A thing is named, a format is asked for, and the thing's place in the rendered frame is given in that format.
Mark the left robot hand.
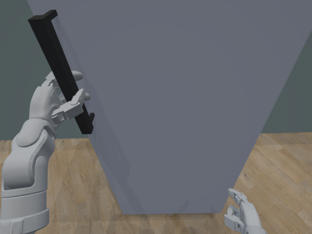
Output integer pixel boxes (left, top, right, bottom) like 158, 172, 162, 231
29, 70, 91, 130

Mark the right robot hand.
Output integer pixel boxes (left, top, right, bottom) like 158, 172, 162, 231
224, 188, 262, 234

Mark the handle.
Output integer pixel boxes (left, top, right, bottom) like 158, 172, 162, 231
28, 10, 95, 134

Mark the fridge door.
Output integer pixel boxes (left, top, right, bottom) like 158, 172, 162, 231
27, 0, 312, 215

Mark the robot left forearm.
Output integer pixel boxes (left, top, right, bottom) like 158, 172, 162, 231
0, 119, 57, 234

